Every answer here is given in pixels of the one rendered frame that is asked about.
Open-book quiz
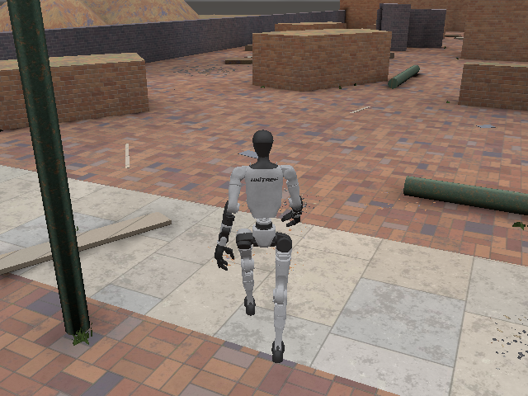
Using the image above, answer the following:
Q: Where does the robot right shin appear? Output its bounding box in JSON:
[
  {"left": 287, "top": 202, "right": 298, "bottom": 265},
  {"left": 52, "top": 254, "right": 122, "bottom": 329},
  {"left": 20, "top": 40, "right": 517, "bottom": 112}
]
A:
[{"left": 274, "top": 290, "right": 287, "bottom": 351}]

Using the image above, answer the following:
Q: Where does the robot left forearm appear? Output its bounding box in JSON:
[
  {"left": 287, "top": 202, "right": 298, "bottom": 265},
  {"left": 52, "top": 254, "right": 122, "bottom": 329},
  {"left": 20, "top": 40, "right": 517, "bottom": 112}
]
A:
[{"left": 217, "top": 200, "right": 235, "bottom": 247}]

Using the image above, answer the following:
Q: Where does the robot left hand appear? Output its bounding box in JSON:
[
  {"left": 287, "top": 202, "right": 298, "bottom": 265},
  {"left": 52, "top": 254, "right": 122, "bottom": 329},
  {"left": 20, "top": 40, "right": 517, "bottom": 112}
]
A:
[{"left": 214, "top": 244, "right": 234, "bottom": 271}]

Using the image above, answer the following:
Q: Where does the left robot upper arm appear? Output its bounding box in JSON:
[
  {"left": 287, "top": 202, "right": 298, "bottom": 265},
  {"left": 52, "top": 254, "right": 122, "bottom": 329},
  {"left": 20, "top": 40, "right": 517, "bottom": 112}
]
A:
[{"left": 227, "top": 166, "right": 247, "bottom": 214}]

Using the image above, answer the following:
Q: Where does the right robot upper arm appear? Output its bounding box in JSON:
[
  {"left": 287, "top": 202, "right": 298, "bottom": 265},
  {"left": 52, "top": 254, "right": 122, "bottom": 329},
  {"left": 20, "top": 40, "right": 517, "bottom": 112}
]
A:
[{"left": 280, "top": 165, "right": 302, "bottom": 208}]

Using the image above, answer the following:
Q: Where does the robot right hand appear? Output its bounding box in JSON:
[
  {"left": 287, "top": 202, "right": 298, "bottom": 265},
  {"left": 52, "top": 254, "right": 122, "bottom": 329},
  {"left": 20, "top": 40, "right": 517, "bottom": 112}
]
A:
[{"left": 281, "top": 211, "right": 300, "bottom": 227}]

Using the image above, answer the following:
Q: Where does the robot right forearm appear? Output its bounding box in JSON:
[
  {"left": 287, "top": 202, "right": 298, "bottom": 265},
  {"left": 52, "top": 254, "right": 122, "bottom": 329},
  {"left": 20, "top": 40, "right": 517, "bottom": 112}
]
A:
[{"left": 291, "top": 196, "right": 303, "bottom": 218}]

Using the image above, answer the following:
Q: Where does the left robot foot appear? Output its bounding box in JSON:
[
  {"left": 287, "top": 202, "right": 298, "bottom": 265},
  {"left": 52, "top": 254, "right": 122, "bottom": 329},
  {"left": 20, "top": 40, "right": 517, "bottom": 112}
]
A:
[{"left": 244, "top": 296, "right": 256, "bottom": 316}]

